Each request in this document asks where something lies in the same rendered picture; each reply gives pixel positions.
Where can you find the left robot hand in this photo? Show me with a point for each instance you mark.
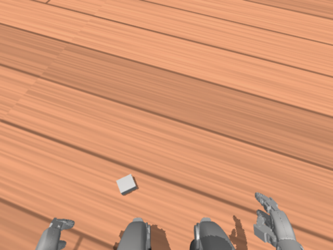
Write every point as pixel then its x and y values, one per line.
pixel 50 239

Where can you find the small box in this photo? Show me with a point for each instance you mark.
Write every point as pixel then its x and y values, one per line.
pixel 126 184

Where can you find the right robot arm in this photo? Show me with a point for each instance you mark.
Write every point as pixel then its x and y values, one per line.
pixel 288 244

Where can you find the right robot hand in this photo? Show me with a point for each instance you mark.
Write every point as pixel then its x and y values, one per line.
pixel 274 227

